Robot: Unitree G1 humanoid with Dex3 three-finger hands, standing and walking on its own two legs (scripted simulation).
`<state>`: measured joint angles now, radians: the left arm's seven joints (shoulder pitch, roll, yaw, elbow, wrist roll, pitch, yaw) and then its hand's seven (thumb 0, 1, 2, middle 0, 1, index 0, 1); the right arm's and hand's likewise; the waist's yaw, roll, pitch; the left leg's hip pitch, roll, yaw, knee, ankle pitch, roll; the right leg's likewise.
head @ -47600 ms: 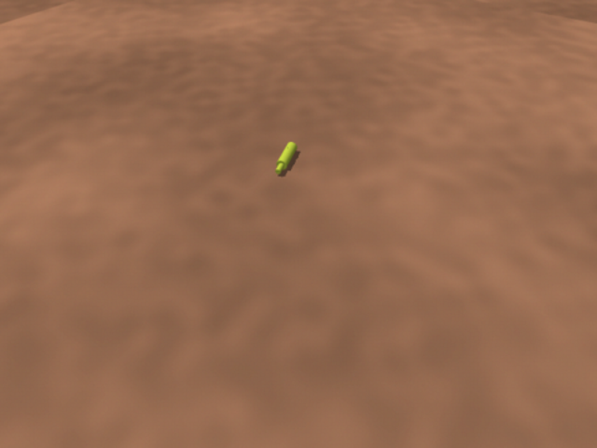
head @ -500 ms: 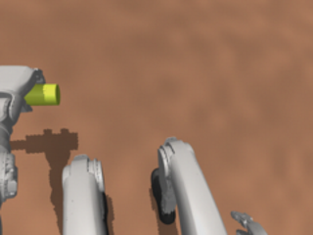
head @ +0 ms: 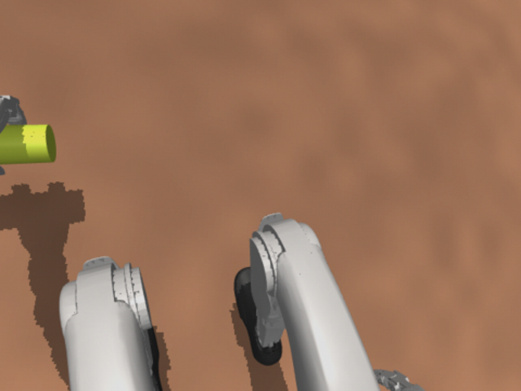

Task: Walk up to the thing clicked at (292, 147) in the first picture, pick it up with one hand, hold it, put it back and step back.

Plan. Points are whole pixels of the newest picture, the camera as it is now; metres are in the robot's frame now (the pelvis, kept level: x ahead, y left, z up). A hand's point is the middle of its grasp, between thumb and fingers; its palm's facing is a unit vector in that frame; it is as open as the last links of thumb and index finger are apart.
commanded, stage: crouch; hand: left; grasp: from above
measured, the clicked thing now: out of the picture +0.50 +0.32 -0.21
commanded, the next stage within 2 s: lower in 0.10 s
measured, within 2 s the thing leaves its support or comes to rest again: neither
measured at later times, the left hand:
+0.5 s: hand (1, 151) +0.50 +0.28 -0.23, palm faces -0.50 -0.01 -0.86, open 8.8 cm
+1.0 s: hand (18, 156) +0.50 +0.27 -0.28, palm faces -0.50 -0.01 -0.87, open 8.7 cm
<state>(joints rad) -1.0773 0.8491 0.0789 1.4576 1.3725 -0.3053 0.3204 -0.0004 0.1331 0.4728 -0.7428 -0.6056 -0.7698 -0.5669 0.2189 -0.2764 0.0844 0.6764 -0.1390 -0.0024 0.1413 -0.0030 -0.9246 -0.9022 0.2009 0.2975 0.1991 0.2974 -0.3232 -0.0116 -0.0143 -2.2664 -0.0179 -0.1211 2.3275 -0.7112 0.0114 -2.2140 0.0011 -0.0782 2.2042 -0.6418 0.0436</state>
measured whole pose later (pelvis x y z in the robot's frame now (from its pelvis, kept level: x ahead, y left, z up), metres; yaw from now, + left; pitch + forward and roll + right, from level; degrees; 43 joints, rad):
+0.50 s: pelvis +0.00 +0.00 -0.03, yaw -2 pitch +35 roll -12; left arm -1.11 0.94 0.08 1.50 1.38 -0.33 0.34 0.00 0.15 0.44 -0.76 -0.57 -0.79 -0.52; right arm 0.18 -0.30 0.16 0.63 -0.15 -0.01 0.13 0.00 -0.92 -0.90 0.20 0.30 0.20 0.30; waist -0.35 -0.04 0.06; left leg -2.33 -0.02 -0.16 2.42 -0.71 0.01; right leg -2.27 0.01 -0.11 2.27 -0.63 0.05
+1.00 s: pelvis +0.00 +0.00 -0.04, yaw -5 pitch +32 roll -14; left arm -1.13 1.03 0.09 1.59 1.42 -0.32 0.44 0.00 0.18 0.41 -0.74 -0.56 -0.77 -0.52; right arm 0.17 -0.32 0.23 0.60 -0.19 -0.07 0.15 0.00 -0.90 -0.89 0.20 0.30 0.20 0.30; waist -0.41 -0.10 0.14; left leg -2.35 -0.02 -0.20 2.50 -0.73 0.01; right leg -2.27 0.02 -0.14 2.31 -0.63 0.05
